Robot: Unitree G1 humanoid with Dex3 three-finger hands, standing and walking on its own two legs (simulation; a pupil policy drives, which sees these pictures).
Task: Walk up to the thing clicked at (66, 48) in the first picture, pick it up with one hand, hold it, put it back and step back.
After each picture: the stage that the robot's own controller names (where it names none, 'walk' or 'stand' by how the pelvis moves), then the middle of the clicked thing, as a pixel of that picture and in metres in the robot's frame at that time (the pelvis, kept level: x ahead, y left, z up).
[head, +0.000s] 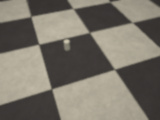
stand; (66, 45) +1.39 +0.25 -0.72
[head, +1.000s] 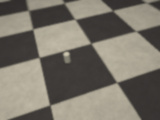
walk; (67, 57) +1.27 +0.33 -0.71
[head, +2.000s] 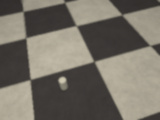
walk; (63, 83) +0.80 +0.30 -0.71
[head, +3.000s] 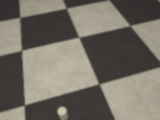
walk; (63, 113) +0.50 +0.24 -0.70
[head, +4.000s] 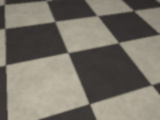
stand; out of the picture +0.38 +0.21 -0.72
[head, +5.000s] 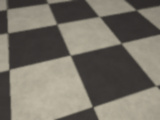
stand; out of the picture +0.36 +0.21 -0.72
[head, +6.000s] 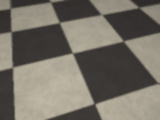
stand; out of the picture +0.38 +0.22 -0.73
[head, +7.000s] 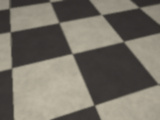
stand; out of the picture +0.36 +0.22 -0.73
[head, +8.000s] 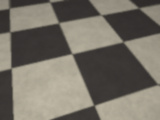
go down; out of the picture +0.36 +0.22 -0.73
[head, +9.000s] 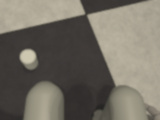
go down; (29, 60) +0.45 +0.24 -0.34
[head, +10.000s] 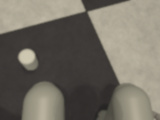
go down; (29, 60) +0.44 +0.24 -0.30
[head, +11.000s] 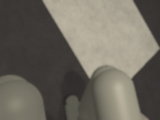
close in; out of the picture +0.43 +0.28 -0.23
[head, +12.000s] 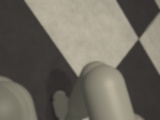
close; out of the picture +0.43 +0.29 -0.23
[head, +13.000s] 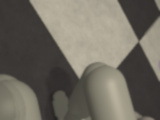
lift; out of the picture +0.42 +0.29 -0.23
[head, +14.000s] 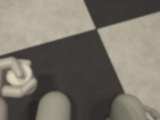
lift; (23, 80) +0.33 +0.22 -0.06
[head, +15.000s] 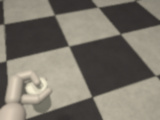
hold; (39, 95) +0.32 +0.17 +0.01
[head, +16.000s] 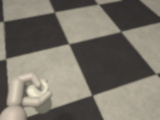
hold; (40, 97) +0.32 +0.17 -0.02
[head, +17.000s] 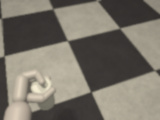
crouch; (44, 94) +0.34 +0.16 -0.03
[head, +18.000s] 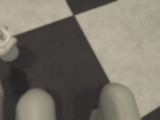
crouch; (4, 45) +0.47 +0.24 -0.10
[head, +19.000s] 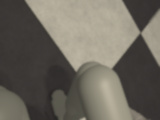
lower; out of the picture +0.43 +0.28 -0.24
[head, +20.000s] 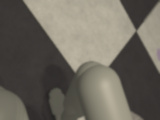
lower; out of the picture +0.43 +0.30 -0.24
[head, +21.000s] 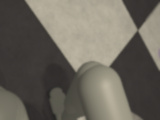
lower; out of the picture +0.43 +0.29 -0.24
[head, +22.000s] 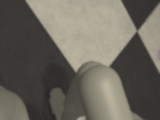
lower; out of the picture +0.43 +0.29 -0.24
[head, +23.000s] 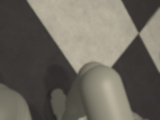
loosen; out of the picture +0.43 +0.29 -0.24
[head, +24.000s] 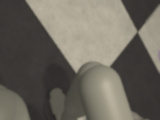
withdraw; out of the picture +0.43 +0.30 -0.24
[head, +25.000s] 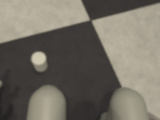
walk; (39, 62) +0.48 +0.22 -0.34
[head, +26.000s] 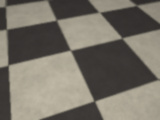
stand; out of the picture +0.40 +0.19 -0.66
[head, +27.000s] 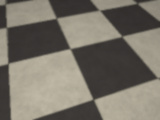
stand; out of the picture +0.40 +0.21 -0.67
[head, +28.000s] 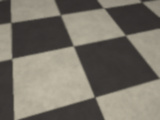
stand; out of the picture +0.40 +0.20 -0.69
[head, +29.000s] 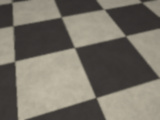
walk; out of the picture +0.41 +0.20 -0.72
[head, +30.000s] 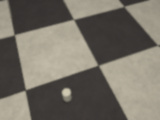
walk; (66, 95) +0.56 +0.15 -0.70
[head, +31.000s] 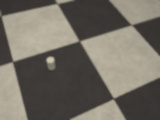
walk; (51, 63) +0.84 +0.30 -0.70
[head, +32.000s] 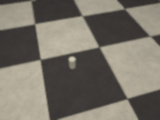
stand; (72, 62) +1.05 +0.21 -0.70
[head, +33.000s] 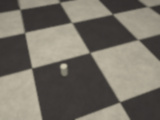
stand; (64, 69) +1.04 +0.24 -0.72
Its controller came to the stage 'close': yes
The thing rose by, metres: 0.70
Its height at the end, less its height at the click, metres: +0.00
